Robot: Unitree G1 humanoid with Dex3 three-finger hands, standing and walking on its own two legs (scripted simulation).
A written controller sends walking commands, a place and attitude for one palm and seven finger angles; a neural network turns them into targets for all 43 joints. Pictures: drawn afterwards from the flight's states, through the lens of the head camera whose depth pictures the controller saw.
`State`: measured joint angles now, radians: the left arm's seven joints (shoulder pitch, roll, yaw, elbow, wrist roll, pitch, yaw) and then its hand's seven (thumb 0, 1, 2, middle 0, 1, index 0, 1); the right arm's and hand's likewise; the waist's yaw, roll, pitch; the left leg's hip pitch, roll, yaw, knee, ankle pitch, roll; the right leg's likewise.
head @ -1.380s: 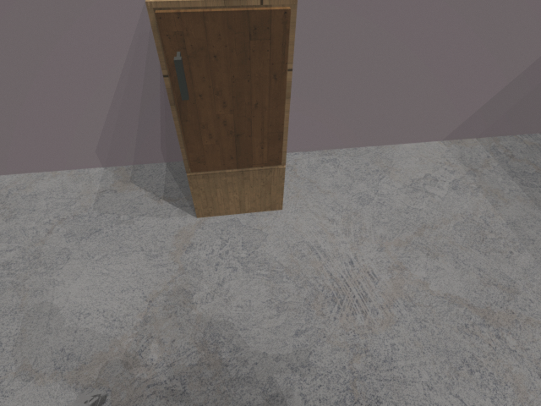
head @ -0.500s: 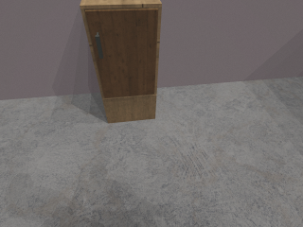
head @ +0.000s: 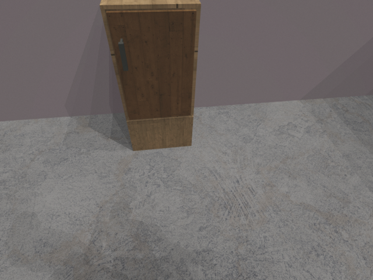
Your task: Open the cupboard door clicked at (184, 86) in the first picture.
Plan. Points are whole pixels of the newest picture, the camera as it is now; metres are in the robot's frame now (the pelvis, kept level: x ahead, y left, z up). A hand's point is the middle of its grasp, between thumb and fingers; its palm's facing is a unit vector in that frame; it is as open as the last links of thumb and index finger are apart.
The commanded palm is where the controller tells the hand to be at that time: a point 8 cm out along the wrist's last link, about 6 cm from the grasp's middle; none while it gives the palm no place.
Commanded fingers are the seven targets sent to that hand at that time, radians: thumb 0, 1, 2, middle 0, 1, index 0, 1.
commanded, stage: look at it before walking up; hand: left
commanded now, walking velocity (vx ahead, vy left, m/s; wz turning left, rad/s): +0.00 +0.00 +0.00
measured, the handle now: (123, 54) +1.01 +0.35 -0.03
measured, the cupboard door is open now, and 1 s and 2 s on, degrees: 0 0 0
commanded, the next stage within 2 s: walk to a spot facing it in 0.06 s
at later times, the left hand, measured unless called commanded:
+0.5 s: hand out of the picture +0.03 +0.19 -0.19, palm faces +0.02 -0.98 -0.18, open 7.4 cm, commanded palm none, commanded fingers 0.00 0.90 0.90 -0.20 -0.30 -0.20 -0.30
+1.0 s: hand (139, 214) +0.34 +0.17 -0.20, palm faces -0.09 -0.97 -0.24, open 7.3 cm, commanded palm none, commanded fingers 0.00 0.90 0.90 -0.20 -0.30 -0.20 -0.30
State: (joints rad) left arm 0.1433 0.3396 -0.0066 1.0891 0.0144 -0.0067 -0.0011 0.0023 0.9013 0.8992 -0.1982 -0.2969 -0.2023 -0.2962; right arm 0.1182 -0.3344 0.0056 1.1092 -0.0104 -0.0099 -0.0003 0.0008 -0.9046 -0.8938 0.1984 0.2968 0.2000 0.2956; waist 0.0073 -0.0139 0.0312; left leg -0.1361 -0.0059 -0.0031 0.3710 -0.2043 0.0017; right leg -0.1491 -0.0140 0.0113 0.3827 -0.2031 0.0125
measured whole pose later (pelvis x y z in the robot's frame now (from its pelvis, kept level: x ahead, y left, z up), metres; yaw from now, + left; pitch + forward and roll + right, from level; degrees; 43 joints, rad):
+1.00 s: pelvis +0.22 -0.02 -0.03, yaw -5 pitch -3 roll -1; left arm 0.13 0.20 0.05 1.00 0.02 -0.06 0.02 0.00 0.92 0.90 -0.19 -0.30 -0.20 -0.30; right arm 0.47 -0.09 -0.02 1.20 0.00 -0.01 -0.04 0.00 -0.91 -0.89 0.20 0.30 0.20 0.30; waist -0.03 0.01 0.12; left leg -0.14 0.06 0.07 1.08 -0.55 0.01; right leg -0.42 -0.02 -0.19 0.67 -0.21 -0.10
